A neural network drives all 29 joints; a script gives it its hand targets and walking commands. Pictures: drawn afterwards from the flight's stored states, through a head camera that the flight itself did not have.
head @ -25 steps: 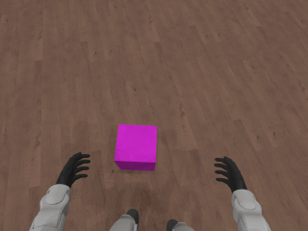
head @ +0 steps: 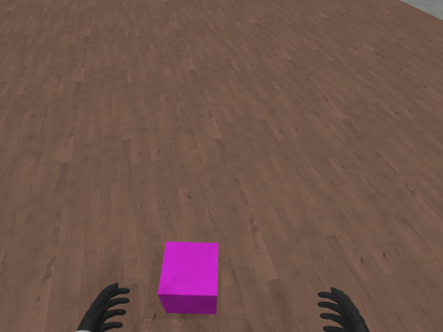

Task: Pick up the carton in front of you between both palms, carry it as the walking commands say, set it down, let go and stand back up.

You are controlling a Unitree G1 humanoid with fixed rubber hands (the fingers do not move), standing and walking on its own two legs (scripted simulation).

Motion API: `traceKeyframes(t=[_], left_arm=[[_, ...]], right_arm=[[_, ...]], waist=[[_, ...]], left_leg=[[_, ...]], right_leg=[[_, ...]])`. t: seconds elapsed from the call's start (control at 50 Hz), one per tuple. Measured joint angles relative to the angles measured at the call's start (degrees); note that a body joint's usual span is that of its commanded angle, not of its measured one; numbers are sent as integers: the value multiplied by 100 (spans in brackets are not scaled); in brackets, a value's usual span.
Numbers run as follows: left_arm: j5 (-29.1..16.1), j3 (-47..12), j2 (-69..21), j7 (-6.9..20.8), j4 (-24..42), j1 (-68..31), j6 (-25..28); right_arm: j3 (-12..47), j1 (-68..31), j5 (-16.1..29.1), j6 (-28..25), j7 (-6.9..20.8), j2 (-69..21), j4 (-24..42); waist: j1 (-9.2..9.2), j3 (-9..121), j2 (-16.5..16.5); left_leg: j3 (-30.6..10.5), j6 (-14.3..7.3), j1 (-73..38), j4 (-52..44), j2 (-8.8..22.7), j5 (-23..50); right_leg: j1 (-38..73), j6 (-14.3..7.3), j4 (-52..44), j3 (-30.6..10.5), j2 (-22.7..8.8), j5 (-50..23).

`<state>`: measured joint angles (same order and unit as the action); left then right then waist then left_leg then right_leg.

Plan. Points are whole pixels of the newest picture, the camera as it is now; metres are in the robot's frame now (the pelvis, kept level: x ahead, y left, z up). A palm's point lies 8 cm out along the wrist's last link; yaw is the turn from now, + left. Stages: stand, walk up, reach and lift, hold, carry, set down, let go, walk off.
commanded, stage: let go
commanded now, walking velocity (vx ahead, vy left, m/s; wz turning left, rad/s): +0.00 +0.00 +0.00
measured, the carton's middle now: (191, 278) +0.46 +0.12 -0.65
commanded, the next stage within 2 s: stand in 0.16 s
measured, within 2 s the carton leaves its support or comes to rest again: neither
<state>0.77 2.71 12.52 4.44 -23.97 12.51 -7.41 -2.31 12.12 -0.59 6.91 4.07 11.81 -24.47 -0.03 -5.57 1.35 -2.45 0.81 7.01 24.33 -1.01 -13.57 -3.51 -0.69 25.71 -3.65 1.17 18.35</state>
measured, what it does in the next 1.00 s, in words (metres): stands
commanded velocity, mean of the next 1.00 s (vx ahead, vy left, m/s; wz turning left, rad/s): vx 0.00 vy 0.00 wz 0.00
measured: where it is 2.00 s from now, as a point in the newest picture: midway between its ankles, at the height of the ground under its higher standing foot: outside the picture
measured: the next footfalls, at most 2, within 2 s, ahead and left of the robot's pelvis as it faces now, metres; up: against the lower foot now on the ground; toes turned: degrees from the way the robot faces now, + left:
none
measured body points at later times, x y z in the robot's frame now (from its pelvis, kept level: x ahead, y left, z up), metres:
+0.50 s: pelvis +0.02 +0.01 -0.01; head +0.03 +0.02 +0.44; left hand +0.16 +0.30 -0.10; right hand +0.16 -0.28 -0.09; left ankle +0.00 +0.13 -0.74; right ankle -0.04 -0.11 -0.74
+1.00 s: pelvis +0.01 +0.02 +0.00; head +0.02 +0.03 +0.45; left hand +0.14 +0.31 -0.11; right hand +0.14 -0.29 -0.10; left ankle +0.00 +0.13 -0.74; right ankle -0.04 -0.11 -0.74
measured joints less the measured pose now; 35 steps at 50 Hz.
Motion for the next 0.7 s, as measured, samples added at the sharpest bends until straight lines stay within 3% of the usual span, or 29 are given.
traceKeyframes(t=[0.16,0.24,0.36,0.7], left_arm=[[25,-35,2,-55,27,48,-95],[73,-73,259,-355,-392,-19,154],[123,43,621,-450,-935,10,451],[111,-63,735,-579,-1620,-60,645]], right_arm=[[-26,3,-50,-5,-42,-61,-40],[46,-122,-155,-255,-327,174,-811],[-53,-187,-189,-497,-439,539,-1514],[8,-415,-154,-688,-539,658,-2211]], waist=[[-4,34,-22],[-28,346,-19],[-33,523,36],[22,515,36]], left_leg=[[16,-29,-11,16,-19,-31],[16,-18,427,371,12,-193],[51,-46,664,605,21,-355],[124,-122,531,525,-19,-408]], right_leg=[[31,28,-30,-15,-21,7],[-352,44,202,-9,23,102],[-571,53,373,-42,39,219],[-428,106,234,-112,-14,227]])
